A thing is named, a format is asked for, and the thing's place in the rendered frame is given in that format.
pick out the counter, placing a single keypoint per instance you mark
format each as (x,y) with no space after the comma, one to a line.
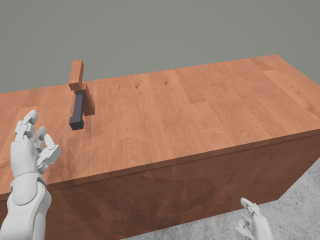
(165,148)

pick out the tap lever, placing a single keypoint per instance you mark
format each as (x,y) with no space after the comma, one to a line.
(76,121)

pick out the left robot forearm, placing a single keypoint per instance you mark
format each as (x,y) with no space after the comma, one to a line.
(27,207)

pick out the left robot hand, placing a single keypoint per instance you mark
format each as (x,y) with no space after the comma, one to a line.
(27,152)

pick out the right robot hand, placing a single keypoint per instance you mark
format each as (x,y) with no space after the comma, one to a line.
(258,227)

